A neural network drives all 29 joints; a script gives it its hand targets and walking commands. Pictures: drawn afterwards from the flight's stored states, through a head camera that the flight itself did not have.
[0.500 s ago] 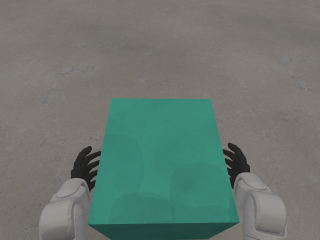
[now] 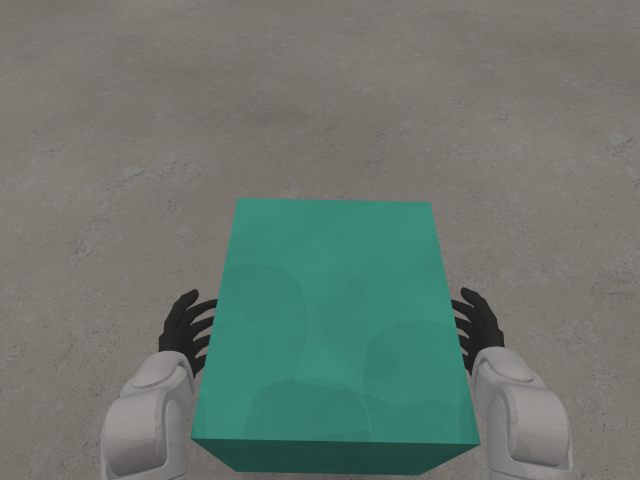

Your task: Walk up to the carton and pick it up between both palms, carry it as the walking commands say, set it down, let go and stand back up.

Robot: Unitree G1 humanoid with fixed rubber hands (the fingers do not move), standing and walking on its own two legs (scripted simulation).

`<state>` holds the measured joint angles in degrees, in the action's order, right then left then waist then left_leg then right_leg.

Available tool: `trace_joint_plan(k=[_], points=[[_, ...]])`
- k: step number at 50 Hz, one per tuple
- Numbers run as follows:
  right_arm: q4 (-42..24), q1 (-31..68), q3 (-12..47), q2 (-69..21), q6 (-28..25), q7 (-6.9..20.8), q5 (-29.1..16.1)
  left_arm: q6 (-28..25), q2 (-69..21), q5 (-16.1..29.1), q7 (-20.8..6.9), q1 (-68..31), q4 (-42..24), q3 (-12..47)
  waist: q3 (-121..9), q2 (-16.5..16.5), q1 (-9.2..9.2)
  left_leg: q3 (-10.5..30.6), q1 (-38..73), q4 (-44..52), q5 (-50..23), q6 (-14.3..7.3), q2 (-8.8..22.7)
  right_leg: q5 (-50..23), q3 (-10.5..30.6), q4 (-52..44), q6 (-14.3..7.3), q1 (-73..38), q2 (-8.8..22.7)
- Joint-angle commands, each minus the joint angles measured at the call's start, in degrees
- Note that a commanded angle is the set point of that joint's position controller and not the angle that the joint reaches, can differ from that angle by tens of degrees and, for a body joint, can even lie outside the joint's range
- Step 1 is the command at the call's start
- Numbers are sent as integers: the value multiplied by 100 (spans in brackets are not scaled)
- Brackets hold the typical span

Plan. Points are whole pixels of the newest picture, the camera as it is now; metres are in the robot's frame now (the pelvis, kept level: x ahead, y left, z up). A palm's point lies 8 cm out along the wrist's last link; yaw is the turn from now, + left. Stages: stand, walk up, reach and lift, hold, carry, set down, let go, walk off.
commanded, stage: carry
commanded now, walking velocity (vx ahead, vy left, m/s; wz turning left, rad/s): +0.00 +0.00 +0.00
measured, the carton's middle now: (330, 340) +0.31 -0.01 -0.02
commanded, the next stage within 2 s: none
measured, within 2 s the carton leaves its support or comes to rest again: neither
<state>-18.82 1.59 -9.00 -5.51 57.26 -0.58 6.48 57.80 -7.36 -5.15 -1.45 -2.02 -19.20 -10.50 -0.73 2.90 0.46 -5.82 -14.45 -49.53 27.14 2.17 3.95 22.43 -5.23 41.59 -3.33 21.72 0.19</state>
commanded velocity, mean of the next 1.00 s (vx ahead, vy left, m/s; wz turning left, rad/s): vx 0.00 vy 0.00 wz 0.00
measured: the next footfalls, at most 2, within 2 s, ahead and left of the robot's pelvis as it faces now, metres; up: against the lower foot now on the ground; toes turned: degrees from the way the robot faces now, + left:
left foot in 0.22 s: +0.19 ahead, +0.08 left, +0.00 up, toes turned +7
right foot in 0.38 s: +0.24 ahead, -0.14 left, +0.00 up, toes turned -2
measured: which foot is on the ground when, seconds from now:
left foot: up 0.00-0.20, down 0.22-0.70, up 0.72-1.00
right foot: down 0.00-0.24, up 0.26-0.36, down 0.38-0.58, up 0.60-0.70, down 0.72-1.00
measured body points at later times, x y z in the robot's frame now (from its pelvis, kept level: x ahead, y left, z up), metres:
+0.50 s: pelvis +0.26 -0.05 +0.01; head +0.28 -0.07 +0.46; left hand +0.53 +0.11 +0.06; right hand +0.53 -0.24 +0.04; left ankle +0.17 +0.07 -0.70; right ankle +0.20 -0.14 -0.71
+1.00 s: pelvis +0.44 -0.09 +0.01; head +0.45 -0.11 +0.46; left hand +0.71 +0.08 +0.07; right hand +0.71 -0.27 +0.05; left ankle +0.49 +0.03 -0.71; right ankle +0.37 -0.12 -0.71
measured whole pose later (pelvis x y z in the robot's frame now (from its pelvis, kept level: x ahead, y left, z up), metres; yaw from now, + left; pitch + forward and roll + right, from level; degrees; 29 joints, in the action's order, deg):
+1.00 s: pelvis +0.44 -0.09 +0.01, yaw -1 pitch +1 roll +2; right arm -11.6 4.3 -9.4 -5.3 53.7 0.5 6.9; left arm 54.8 -7.2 -7.7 -1.0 -2.3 -16.0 -10.3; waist -0.7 0.0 -0.5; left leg -5.8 -22.4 -34.9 11.5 -0.1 1.1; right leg 24.5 -9.2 32.8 -6.3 9.8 -1.7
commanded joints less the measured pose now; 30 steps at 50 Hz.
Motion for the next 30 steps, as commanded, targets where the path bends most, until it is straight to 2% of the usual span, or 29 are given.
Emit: trace_joint_plan(k=[1,2,3,4,5,7,8,9,10,11,12,13,14,15,16,17,18,19,20,21,22,23,24,25,26,27,28,29,30], points=[[-1021,2546,4139,-4126,-149,951,-1865,-134,-3864,1677,-780,-2324,-1190,3879,-1957,-1223,-211,397,-2162,-1114,931,26,-436,-9734,1883,-1064,-825,-3548,1731],[-1006,2287,4142,-4091,-136,947,-1877,-115,-3821,1615,-752,-2020,-1147,3838,-1967,-1125,-243,291,-2738,-812,964,6,-387,-9748,1842,-833,-729,-4199,1670],[-924,2324,4039,-3979,-151,938,-1857,-139,-3686,1532,-723,-1996,-1043,3663,-1899,-1284,-271,83,-3167,-500,705,-15,-397,-9814,1751,-630,-581,-4525,1536],[-884,2283,3989,-3915,-150,925,-1878,-136,-3599,1539,-702,-2025,-1123,3663,-1905,-1415,-303,-71,-3295,-231,325,-36,-470,-9744,1605,-554,-490,-4662,1444],[-995,2245,4046,-3916,-135,912,-1933,-114,-3569,1653,-703,-2140,-1332,3829,-1996,-1332,-318,-174,-3209,43,9,-56,-533,-9625,1447,-494,-404,-4719,1341],[-557,2036,3806,-3745,-162,878,-1643,-133,-3368,1477,-731,-1946,-962,3703,-1990,-1206,-277,-407,-2185,953,-707,-102,-735,-9549,1035,-487,-206,-3902,1114],[-709,2017,3824,-3655,-213,858,-1586,-175,-3264,1548,-740,-1961,-1150,3821,-1993,-1118,-230,-499,-1143,1566,-1359,-124,-825,-9491,745,-284,-80,-3132,992],[-620,1974,3810,-3708,-242,838,-1492,-190,-3238,1589,-772,-2106,-1169,3919,-2192,-1047,-63,-525,75,2205,-2644,-207,-782,-9071,432,285,132,-2420,906],[-479,1754,3753,-3740,-279,841,-1390,-224,-3221,1654,-799,-2410,-1293,4029,-2547,-626,130,133,1506,2150,-5147,-628,-217,-7120,151,1245,412,-1308,651],[-255,1629,3558,-3811,-331,839,-1298,-228,-3218,1724,-855,-2657,-1188,4032,-2594,781,306,1517,3173,1701,-9747,-1487,989,-1985,-88,2784,714,756,-90],[-911,2121,3769,-3848,-348,839,-1463,-211,-3546,1962,-938,-2933,-1625,4311,-2514,1659,198,2151,3394,1795,-10831,-2010,1613,1242,509,3307,577,1606,-323],[-798,2090,3712,-3838,-271,853,-1434,-129,-3593,1878,-986,-2643,-1290,4193,-2455,1220,96,2026,2871,1912,-9356,-1976,1822,1058,1115,3163,452,1365,89],[-321,2134,3498,-3713,-321,872,-1175,-220,-3441,1619,-990,-2627,-746,3777,-1988,600,77,1800,2635,1967,-8482,-1711,1768,1412,1252,2336,435,1566,263],[-1124,2518,3918,-3737,-316,849,-1530,-220,-3513,1961,-971,-2862,-1334,4075,-1692,337,50,1651,2695,1754,-7991,-1428,1536,1710,1310,975,407,1877,503],[-304,2543,3515,-3524,-358,847,-1170,-280,-3421,1518,-956,-2590,-286,3473,-1576,262,-10,1177,2367,1578,-7806,-1176,1297,1429,1046,-338,415,1421,512],[933,2169,2830,-3293,-680,873,-540,-640,-3114,720,-922,-1973,1030,2593,-1723,382,-93,507,2119,1377,-7480,-935,977,349,424,-1391,456,593,190],[905,2067,2825,-3144,-1049,880,-456,-1025,-3000,560,-890,-1723,1139,2538,-1888,278,-138,23,1689,1066,-6712,-663,706,-1358,7,-2059,456,-413,-49],[-38,2429,3387,-3198,-1219,882,-865,-1209,-3146,930,-858,-1896,312,3059,-2063,9,-87,121,801,882,-5159,-337,465,-3429,554,-1476,181,-1402,337],[-1196,3087,4092,-3431,-1052,855,-1507,-1097,-3398,1601,-800,-2414,-832,3649,-2334,-1108,-72,-21,-46,687,-2616,-84,146,-6881,1187,-926,-204,-2235,1111],[-1507,3592,4391,-3774,-739,840,-1878,-845,-3590,1867,-704,-3113,-1279,3778,-2172,-2060,-28,-169,-50,740,-901,3,-211,-8469,1418,-916,-520,-2010,1374],[-590,3200,3981,-3840,-547,867,-1587,-631,-3604,1527,-696,-2964,-471,3499,-1949,-2106,-17,-103,-559,1115,-54,9,-254,-8804,1475,-1011,-554,-2413,1444],[-547,2743,4001,-3896,-513,901,-1611,-559,-3556,1483,-714,-2590,-505,3558,-1867,-1748,-29,-181,-917,1194,63,47,-319,-9182,1346,-912,-479,-2861,1434],[-331,2474,3880,-3733,-537,950,-1469,-561,-3405,1244,-715,-2011,-138,3324,-1937,-1521,-46,-353,-862,1510,-393,48,-418,-9705,1181,-611,-377,-3122,1331],[-331,2422,3851,-3710,-564,998,-1490,-593,-3355,1176,-687,-1762,-184,3273,-2161,-1324,-74,-526,-393,1810,-1449,58,-492,-9649,944,-279,-241,-2964,1199],[-419,2496,3830,-3670,-571,995,-1604,-584,-3232,1312,-647,-1904,-492,3338,-2322,-965,-114,-623,203,1750,-2899,51,-482,-9283,606,91,-43,-2542,987],[105,2197,3571,-3570,-605,969,-1367,-598,-3069,1201,-639,-2010,-251,3204,-2442,-523,-84,-505,951,1416,-4496,-74,-374,-8548,287,617,147,-1852,710],[399,1766,3448,-3555,-710,946,-1219,-666,-2952,1144,-630,-1989,-172,3173,-2458,151,28,-419,1880,1024,-6232,-233,-211,-7463,-34,1275,366,-795,396],[163,1684,3485,-3522,-808,909,-1254,-725,-2886,1234,-625,-2011,-348,3253,-2403,798,170,-38,3291,663,-8314,-565,180,-5381,-388,1738,596,927,42],[-172,1840,3507,-3628,-852,862,-1301,-743,-3060,1376,-647,-2190,-473,3414,-1937,1721,290,743,4674,848,-10267,-1012,714,-94,-666,1557,686,3225,-443]])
